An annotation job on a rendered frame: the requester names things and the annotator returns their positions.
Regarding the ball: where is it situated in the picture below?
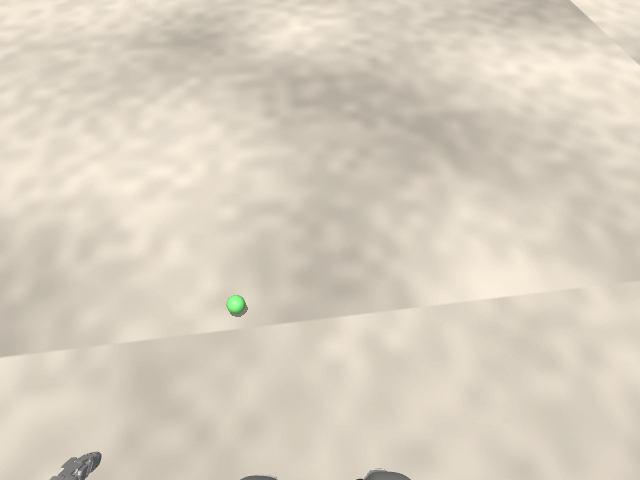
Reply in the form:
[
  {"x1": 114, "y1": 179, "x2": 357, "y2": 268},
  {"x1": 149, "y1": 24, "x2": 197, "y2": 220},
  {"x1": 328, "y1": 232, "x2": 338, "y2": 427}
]
[{"x1": 227, "y1": 295, "x2": 245, "y2": 314}]

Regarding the left robot hand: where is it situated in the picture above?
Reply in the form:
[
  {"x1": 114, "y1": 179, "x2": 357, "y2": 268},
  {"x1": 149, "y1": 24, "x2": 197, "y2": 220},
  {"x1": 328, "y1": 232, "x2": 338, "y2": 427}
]
[{"x1": 49, "y1": 452, "x2": 102, "y2": 480}]

